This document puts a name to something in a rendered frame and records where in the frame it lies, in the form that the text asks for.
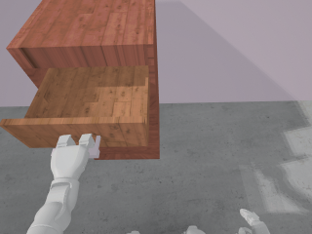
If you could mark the left robot hand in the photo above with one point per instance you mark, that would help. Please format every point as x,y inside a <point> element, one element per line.
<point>69,159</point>

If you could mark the drawer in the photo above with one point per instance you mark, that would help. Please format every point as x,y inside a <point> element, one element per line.
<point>112,102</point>

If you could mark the right robot shin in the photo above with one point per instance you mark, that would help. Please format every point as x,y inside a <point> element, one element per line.
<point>192,227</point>

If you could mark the robot left forearm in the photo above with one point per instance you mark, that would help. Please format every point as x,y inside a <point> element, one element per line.
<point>55,215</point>

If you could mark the cabinet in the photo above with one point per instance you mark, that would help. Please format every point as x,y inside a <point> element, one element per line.
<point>94,33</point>

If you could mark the right robot hand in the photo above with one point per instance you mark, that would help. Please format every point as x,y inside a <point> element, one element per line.
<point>258,227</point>

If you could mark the handle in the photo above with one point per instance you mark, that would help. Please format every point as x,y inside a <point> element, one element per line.
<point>94,152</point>

